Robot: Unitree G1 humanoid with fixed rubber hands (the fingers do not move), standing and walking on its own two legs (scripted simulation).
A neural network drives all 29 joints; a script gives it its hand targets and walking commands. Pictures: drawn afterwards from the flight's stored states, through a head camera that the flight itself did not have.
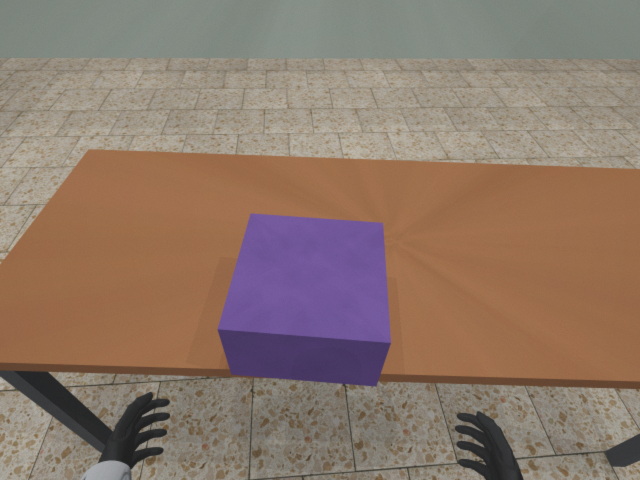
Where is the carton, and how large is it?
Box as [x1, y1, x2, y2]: [218, 213, 390, 386]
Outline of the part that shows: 251,213 218,326 218,332 231,374 375,386 390,344 382,223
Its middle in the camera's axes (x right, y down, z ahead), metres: -0.01 +0.10 +0.65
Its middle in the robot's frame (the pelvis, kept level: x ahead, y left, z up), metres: +0.43 +0.01 -0.06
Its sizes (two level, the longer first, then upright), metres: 0.235 0.233 0.142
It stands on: a table, 0.64 m high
